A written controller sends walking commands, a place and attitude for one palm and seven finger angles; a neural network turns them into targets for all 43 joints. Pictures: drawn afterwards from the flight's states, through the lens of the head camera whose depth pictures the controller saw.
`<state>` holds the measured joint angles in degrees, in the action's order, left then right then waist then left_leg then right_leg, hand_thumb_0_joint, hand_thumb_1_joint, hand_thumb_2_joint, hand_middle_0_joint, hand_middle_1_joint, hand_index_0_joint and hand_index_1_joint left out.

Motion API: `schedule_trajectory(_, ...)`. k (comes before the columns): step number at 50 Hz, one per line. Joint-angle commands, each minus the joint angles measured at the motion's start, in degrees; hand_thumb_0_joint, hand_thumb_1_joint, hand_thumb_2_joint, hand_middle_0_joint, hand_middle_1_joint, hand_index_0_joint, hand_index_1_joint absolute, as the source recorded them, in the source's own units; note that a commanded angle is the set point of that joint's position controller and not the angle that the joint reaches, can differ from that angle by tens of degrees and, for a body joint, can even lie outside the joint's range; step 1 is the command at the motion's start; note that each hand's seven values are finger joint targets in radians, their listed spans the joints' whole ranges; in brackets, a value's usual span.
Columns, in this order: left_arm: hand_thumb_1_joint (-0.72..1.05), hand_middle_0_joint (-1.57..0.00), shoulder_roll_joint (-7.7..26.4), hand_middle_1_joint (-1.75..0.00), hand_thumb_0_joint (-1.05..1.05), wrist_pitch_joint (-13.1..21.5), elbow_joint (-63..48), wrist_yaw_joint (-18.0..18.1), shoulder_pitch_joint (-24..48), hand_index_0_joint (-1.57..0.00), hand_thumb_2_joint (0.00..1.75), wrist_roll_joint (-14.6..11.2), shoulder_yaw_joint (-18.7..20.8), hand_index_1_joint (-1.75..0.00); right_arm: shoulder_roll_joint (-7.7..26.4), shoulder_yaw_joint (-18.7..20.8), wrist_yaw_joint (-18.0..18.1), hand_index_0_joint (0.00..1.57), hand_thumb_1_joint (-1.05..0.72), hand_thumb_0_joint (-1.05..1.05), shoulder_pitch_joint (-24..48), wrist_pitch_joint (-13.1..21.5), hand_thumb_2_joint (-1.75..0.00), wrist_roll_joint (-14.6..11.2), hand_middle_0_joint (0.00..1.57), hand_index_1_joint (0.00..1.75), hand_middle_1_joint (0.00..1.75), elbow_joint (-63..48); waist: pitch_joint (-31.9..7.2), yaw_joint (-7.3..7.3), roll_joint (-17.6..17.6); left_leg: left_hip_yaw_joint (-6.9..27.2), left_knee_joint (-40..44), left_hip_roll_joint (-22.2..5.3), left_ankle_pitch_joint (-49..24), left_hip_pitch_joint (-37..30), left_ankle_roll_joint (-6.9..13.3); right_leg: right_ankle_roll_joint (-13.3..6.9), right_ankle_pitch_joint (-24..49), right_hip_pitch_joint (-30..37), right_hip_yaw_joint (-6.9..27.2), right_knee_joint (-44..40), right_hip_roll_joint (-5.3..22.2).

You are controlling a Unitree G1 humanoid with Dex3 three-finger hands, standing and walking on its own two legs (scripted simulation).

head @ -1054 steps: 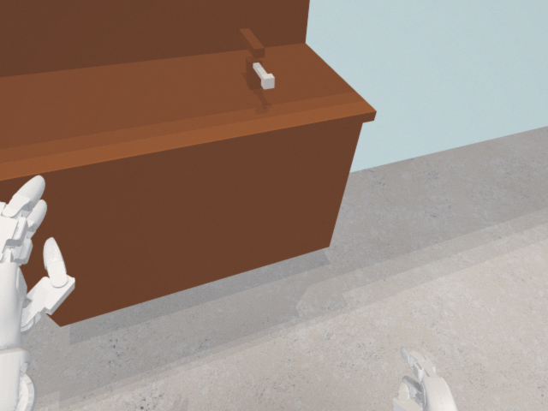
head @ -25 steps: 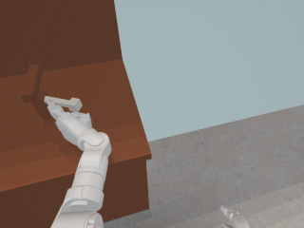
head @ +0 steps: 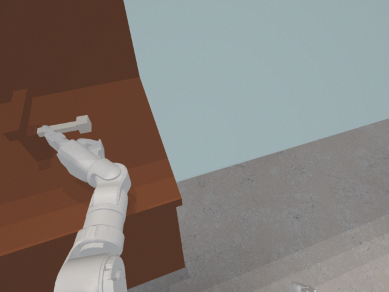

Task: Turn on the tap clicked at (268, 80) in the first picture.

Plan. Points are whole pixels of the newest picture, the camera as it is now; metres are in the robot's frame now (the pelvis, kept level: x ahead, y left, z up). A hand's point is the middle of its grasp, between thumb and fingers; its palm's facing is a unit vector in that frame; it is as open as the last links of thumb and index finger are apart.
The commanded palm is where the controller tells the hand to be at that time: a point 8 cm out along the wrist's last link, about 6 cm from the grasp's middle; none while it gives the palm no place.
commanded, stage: lift the hand up off the lever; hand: left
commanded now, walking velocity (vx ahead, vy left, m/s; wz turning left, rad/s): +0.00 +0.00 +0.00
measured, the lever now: (84, 124) +0.46 +0.26 +0.10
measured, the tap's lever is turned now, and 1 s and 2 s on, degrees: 86 86 86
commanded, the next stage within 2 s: none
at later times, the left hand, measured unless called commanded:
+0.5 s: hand (94, 141) +0.40 +0.22 +0.10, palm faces +0.81 -0.58 -0.07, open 7.8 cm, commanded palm +0.35 +0.23 +0.11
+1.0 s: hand (91, 142) +0.38 +0.21 +0.12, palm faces +0.82 -0.57 -0.07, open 7.8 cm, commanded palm +0.33 +0.23 +0.13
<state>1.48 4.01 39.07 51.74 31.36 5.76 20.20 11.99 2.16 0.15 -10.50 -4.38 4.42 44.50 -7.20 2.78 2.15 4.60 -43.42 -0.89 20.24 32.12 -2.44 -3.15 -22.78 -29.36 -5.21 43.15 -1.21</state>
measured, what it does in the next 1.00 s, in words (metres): stands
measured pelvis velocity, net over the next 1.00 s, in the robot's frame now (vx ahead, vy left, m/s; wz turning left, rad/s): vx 0.02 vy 0.01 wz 0.00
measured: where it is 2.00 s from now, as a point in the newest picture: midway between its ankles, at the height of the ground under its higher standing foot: outside the picture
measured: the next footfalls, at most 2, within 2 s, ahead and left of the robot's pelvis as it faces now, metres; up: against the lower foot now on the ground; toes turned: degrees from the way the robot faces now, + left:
none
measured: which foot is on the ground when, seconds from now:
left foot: down 0.00-1.00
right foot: down 0.00-1.00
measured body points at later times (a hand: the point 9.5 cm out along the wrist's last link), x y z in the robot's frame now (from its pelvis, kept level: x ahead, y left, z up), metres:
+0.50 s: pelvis +0.01 +0.01 +0.01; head +0.02 +0.01 +0.46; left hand +0.36 +0.25 +0.11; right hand +0.15 -0.22 -0.12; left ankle +0.01 +0.15 -0.71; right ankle -0.01 -0.08 -0.71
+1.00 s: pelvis +0.02 +0.01 +0.01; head +0.02 +0.00 +0.46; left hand +0.34 +0.24 +0.13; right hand +0.19 -0.21 -0.10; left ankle +0.01 +0.15 -0.71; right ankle -0.01 -0.08 -0.71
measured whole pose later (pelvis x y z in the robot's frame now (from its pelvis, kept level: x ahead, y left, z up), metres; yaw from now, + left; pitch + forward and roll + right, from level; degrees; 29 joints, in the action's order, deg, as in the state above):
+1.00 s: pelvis +0.02 +0.01 +0.01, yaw +0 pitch +4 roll +0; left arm -3.3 -8.6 18.1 49.5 20.6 3.0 11.8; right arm 10.8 1.4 -0.7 -6.8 -4.4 3.6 43.4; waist -5.1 -1.5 2.2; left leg 4.0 -37.1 -0.5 19.5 21.1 -1.8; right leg -2.4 -21.6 -18.0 -4.7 36.0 -0.8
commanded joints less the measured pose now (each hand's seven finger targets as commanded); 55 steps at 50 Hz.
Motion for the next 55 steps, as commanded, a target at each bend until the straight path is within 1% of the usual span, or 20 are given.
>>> schedule_trajectory(1,0.9,-0.15,10.4,-0.15,0.0,3.2,-11.7,-1.0,22.9,-0.15,0.9,1.5,-1.1,-0.15,6.7,2.2,0.1,0.2,-0.9,0.0,3.6,2.2,-0.9,-0.2,0.2,0.3,0.3,-6.7,-15.1,0.05,-5.3,-3.6,3.1,1.6,-11.4,-5.6,3.9,2.4,18.3,9.7,2.8,-8.2,2.6)
schedule_trajectory(7,0.9,-0.15,8.9,-0.15,0.0,3.1,-14.4,-1.1,23.3,-0.15,0.9,1.7,-3.0,-0.15,6.3,2.0,-0.3,0.2,-0.9,0.0,4.0,2.3,-0.9,-0.2,0.2,0.3,0.3,-7.2,-15.6,-0.39,-1.9,-3.9,3.8,1.7,-12.3,-7.5,3.8,1.9,17.8,10.1,2.6,-8.2,2.3)
schedule_trajectory(10,0.9,-0.15,8.9,-0.15,0.0,2.7,-16.4,-1.1,22.8,-0.15,0.9,1.6,-3.3,-0.15,6.2,2.0,-0.4,0.2,-0.9,0.0,4.2,2.4,-0.9,-0.2,0.2,0.3,0.3,-7.5,-16.4,-0.72,-2.3,-3.9,3.7,1.6,-13.6,-8.2,3.8,1.8,19.7,11.3,2.6,-8.3,2.3)
schedule_trajectory(11,0.9,-0.15,10.3,-0.15,0.0,2.3,-17.1,-1.0,21.4,-0.15,0.9,1.6,-1.8,-0.15,6.5,2.3,-0.3,0.2,-0.9,0.0,4.5,2.3,-0.9,-0.1,0.2,0.3,0.3,-7.4,-16.9,-1.21,-1.0,-3.8,4.0,1.4,-14.2,-8.8,3.6,1.5,19.2,11.5,2.3,-8.2,2.0)
schedule_trajectory(12,0.9,-0.15,7.6,-0.15,0.0,2.1,-18.0,-1.3,22.1,-0.15,0.9,1.3,-4.3,-0.15,6.2,2.0,-0.5,0.2,-0.9,0.0,4.4,2.4,-0.9,-0.2,0.2,0.3,0.3,-7.6,-16.9,-0.76,-1.3,-3.8,4.2,1.5,-15.1,-9.7,3.6,1.5,20.0,11.3,2.0,-7.9,2.0)
schedule_trajectory(15,0.9,-0.15,6.9,-0.15,0.0,0.8,-17.8,-1.7,18.8,-0.15,0.9,0.7,-4.6,-0.15,6.2,2.0,-0.7,0.2,-0.9,0.0,4.7,2.3,-0.9,-0.4,0.2,0.3,0.3,-8.1,-15.7,-1.29,-3.1,-3.8,4.4,1.4,-15.8,-9.4,3.5,1.6,21.3,12.3,1.8,-8.4,1.9)
schedule_trajectory(16,0.9,-0.15,7.5,-0.15,0.0,0.3,-17.6,-1.7,17.9,-0.15,0.9,0.6,-3.7,-0.15,6.5,2.1,-0.7,0.2,-0.9,0.0,4.8,2.3,-0.9,-0.3,0.2,0.3,0.3,-7.8,-15.1,-1.57,-2.4,-3.5,5.0,1.3,-15.9,-9.9,3.3,1.3,20.0,12.0,1.4,-8.5,1.7)
schedule_trajectory(17,0.9,-0.15,5.0,-0.15,0.0,-0.1,-18.2,-2.1,19.0,-0.15,0.9,0.4,-6.3,-0.15,6.2,1.8,-0.8,0.2,-0.9,0.0,5.2,2.2,-0.9,-0.6,0.2,0.3,0.3,-8.0,-13.9,-0.99,-2.3,-3.5,5.4,1.2,-16.0,-10.7,3.3,1.3,19.6,11.3,1.3,-8.7,1.7)
schedule_trajectory(22,0.9,-0.15,2.4,-0.15,0.0,-1.5,-20.3,-2.2,19.4,-0.15,0.9,-0.1,-8.9,-0.15,6.1,1.6,-0.9,0.2,-0.9,0.0,6.6,2.7,-0.9,-0.9,0.2,0.3,0.3,-8.0,-11.8,-1.26,-1.1,-2.8,6.7,1.1,-15.5,-12.3,3.0,0.9,16.4,10.3,0.9,-9.5,1.4)
schedule_trajectory(26,0.9,-0.15,4.7,-0.15,0.0,-2.1,-23.2,-1.1,21.0,-0.15,0.9,0.3,-6.9,-0.15,6.2,1.7,-0.7,0.2,-0.9,0.0,7.4,2.8,-0.9,-0.5,0.2,0.3,0.3,-7.6,-14.5,-2.14,-1.9,-2.7,6.5,1.0,-17.1,-13.4,2.6,0.8,17.7,11.7,0.9,-9.3,1.3)
schedule_trajectory(27,0.9,-0.15,2.6,-0.15,0.0,-2.5,-23.5,-1.2,20.3,-0.15,0.9,0.3,-8.8,-0.15,5.6,1.6,-0.8,0.2,-0.9,0.0,7.7,2.9,-0.9,-0.4,0.2,0.3,0.3,-8.0,-14.9,-2.22,-1.6,-3.1,6.4,1.2,-17.9,-13.8,2.7,0.9,18.8,12.1,0.9,-9.1,1.4)
schedule_trajectory(28,0.9,-0.15,4.3,-0.15,0.0,-2.6,-24.1,-0.8,21.0,-0.15,0.9,0.5,-7.2,-0.15,5.7,1.6,-0.8,0.2,-0.9,0.0,7.6,2.8,-0.9,-0.4,0.2,0.3,0.3,-7.9,-15.7,-2.34,-1.8,-3.2,6.2,1.1,-19.0,-13.9,2.6,0.9,20.1,12.7,0.9,-8.9,1.5)
schedule_trajectory(31,0.9,-0.15,4.5,-0.15,0.0,-4.1,-24.6,-0.5,19.3,-0.15,0.9,1.2,-7.1,-0.15,5.6,1.8,-0.8,0.2,-0.9,0.0,7.9,2.3,-0.9,-0.1,0.2,0.3,0.3,-7.6,-16.9,-3.16,-1.1,-2.9,6.1,0.9,-21.0,-14.3,1.9,0.6,21.3,13.5,0.7,-8.3,1.4)
schedule_trajectory(32,0.9,-0.15,2.3,-0.15,0.0,-4.8,-23.9,-0.7,19.5,-0.15,0.9,1.2,-8.9,-0.15,5.4,1.4,-0.9,0.2,-0.9,0.0,8.2,2.2,-0.9,-0.2,0.2,0.3,0.3,-7.9,-15.8,-2.63,-1.7,-3.1,6.3,0.9,-20.9,-14.2,2.1,0.7,21.3,13.2,0.6,-8.4,1.5)
schedule_trajectory(38,0.9,-0.15,2.2,-0.15,0.0,-7.3,-26.9,-1.3,14.1,-0.15,0.9,-0.2,-8.2,-0.15,5.3,1.5,-0.8,0.2,-0.9,0.0,8.4,1.9,-0.9,-0.7,0.2,0.3,0.3,-8.9,-16.9,-3.86,-3.1,-3.7,6.6,0.7,-25.4,-16.0,2.1,0.9,27.5,17.0,0.7,-9.0,1.7)
schedule_trajectory(40,0.9,-0.15,0.8,-0.15,0.0,-8.3,-28.3,-1.7,11.2,-0.15,0.9,-0.7,-9.4,-0.15,5.2,1.4,-1.0,0.2,-0.9,0.0,8.7,1.8,-0.9,-0.8,0.2,0.3,0.3,-9.4,-16.2,-4.2,-4.7,-3.8,7.0,0.8,-26.1,-15.8,2.2,1.1,29.4,18.4,0.6,-9.3,1.9)
schedule_trajectory(41,0.9,-0.15,2.8,-0.15,0.0,-8.6,-28.5,-1.9,10.1,-0.15,0.9,-0.7,-7.9,-0.15,5.6,1.5,-0.8,0.2,-0.9,0.0,9.1,1.7,-0.9,-0.9,0.2,0.3,0.3,-9.3,-15.1,-4.37,-5.2,-3.8,7.4,0.6,-25.6,-15.6,2.3,1.1,29.0,18.8,0.7,-9.9,1.9)
schedule_trajectory(42,0.9,-0.15,0.7,-0.15,0.0,-8.7,-30.3,-2.2,11.7,-0.15,0.9,-0.6,-10.1,-0.15,5.2,1.2,-0.8,0.2,-0.9,0.0,9.5,1.7,-0.9,-1.1,0.2,0.3,0.3,-9.5,-14.6,-4.01,-4.3,-3.9,7.6,0.7,-25.8,-16.2,2.3,1.1,29.1,18.4,0.7,-9.9,2.1)
schedule_trajectory(51,0.9,-0.15,2.6,-0.15,0.0,-9.6,-37.7,-2.6,11.7,-0.15,0.9,-0.4,-10.6,-0.15,4.9,1.2,0.0,0.2,-0.9,0.0,12.4,2.9,-0.9,-1.2,0.2,0.3,0.3,-9.0,-13.1,-4.26,-1.9,-4.0,8.6,0.9,-23.7,-17.8,2.5,1.2,27.1,19.0,1.4,-11.7,2.4)
schedule_trajectory(55,0.9,-0.15,1.3,-0.15,0.0,-10.8,-35.3,-3.2,12.6,-0.15,0.9,-1.0,-11.9,-0.15,4.6,0.6,0.5,0.2,-0.9,0.0,13.5,3.2,-0.9,-1.5,0.2,0.3,0.3,-8.4,-11.4,-3.7,-3.2,-3.9,9.5,1.4,-20.7,-17.4,2.7,1.5,24.5,18.4,1.6,-12.8,2.7)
